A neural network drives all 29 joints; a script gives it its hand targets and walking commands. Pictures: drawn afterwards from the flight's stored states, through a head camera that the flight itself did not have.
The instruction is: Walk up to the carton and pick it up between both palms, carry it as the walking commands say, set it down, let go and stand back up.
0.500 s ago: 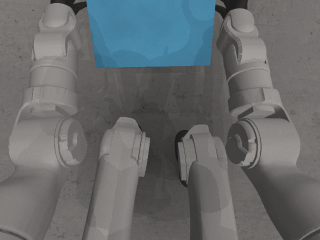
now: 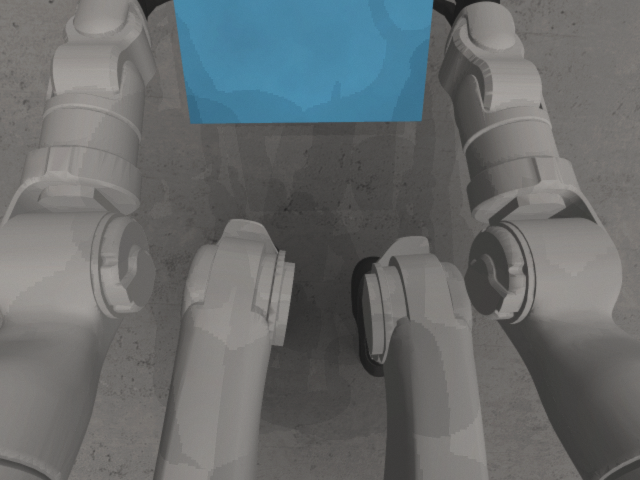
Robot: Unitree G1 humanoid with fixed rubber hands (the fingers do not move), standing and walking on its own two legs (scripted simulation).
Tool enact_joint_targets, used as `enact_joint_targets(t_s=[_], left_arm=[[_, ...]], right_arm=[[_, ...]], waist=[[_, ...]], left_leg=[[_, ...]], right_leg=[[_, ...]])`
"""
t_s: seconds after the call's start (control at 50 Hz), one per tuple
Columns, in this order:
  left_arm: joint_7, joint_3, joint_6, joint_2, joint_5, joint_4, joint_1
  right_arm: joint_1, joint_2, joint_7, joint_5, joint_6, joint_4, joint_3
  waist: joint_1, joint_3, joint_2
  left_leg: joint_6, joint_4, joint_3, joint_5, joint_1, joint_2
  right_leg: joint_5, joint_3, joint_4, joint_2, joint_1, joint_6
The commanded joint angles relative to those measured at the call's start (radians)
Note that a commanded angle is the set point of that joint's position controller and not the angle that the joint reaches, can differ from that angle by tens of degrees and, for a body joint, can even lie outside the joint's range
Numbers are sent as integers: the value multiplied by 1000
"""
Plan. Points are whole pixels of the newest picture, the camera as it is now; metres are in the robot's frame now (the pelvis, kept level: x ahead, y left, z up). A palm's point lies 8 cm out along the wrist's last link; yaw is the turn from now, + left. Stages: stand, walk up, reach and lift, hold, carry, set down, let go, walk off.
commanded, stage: set down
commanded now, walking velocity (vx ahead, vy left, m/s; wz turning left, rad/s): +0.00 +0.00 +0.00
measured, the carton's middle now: (304, 11) +0.55 +0.06 -0.24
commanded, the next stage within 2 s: none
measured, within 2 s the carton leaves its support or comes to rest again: rests again in 0.90 s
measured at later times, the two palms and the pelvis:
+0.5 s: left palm out of the picture +0.52 +0.22 -0.16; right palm (471, 12) +0.55 -0.10 -0.17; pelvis +0.00 +0.00 -0.01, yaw +0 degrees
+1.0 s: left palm out of the picture +0.53 +0.22 -0.18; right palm (465, 6) +0.56 -0.10 -0.18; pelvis +0.01 +0.00 -0.01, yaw +0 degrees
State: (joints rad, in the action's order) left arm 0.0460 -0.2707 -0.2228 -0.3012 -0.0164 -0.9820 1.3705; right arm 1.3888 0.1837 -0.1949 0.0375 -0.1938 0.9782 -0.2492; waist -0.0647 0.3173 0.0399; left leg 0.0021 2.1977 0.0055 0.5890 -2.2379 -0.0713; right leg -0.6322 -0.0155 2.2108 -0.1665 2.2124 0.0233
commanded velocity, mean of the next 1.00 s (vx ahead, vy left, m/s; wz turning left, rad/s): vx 0.00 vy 0.00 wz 0.00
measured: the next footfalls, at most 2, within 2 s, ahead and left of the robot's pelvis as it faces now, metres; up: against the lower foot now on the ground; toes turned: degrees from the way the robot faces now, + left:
none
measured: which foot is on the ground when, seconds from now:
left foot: down 0.00-1.00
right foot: down 0.00-1.00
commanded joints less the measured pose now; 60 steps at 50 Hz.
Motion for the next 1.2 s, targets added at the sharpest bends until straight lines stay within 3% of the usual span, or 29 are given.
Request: enact_joint_targets(t_s=[0.0,0.66,1.06,1.18], left_arm=[[-279,318,36,850,-95,138,603],[-316,219,23,796,-16,-3,495],[-321,223,27,781,0,-22,405],[-304,205,40,704,5,-17,387]], right_arm=[[637,-895,276,85,27,-145,335],[539,-823,327,30,18,-19,246],[439,-818,334,1,16,-8,248],[413,-746,318,1,28,-4,230]], waist=[[-55,-1106,18],[-61,-819,16],[-47,-785,12],[-51,-803,10]], left_leg=[[16,-158,8,-402,540,-18],[37,-136,-15,-319,442,2],[32,-97,-30,-381,448,1],[24,-90,-28,-389,459,3]], right_leg=[[336,-24,-149,-2,-449,-27],[246,-8,-119,10,-298,-37],[305,-4,-86,9,-298,-31],[318,-7,-80,14,-318,-26]])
